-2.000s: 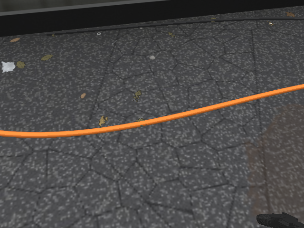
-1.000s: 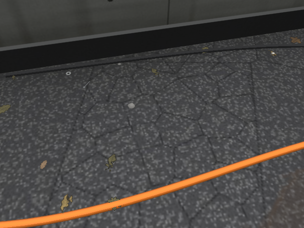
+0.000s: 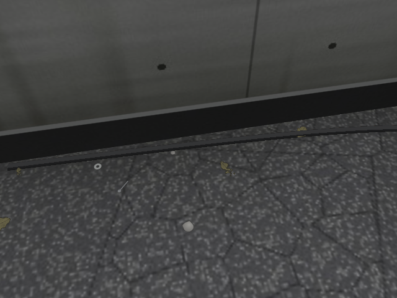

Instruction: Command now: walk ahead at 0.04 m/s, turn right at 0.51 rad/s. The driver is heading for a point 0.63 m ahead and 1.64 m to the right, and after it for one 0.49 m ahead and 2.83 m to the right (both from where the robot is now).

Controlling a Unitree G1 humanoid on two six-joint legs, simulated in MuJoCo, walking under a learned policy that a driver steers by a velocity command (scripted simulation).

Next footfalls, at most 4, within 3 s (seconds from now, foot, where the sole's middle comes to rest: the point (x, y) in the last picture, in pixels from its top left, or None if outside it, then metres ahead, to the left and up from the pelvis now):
0.08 left None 0.06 0.12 -0.77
0.54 right None -0.02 -0.09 -0.77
1.06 left None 0.09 0.07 -0.77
1.50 right None -0.08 -0.07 -0.77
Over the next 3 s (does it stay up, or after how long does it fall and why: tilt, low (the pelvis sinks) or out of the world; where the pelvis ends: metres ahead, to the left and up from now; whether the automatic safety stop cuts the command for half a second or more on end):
stays up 0.06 -0.27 0.01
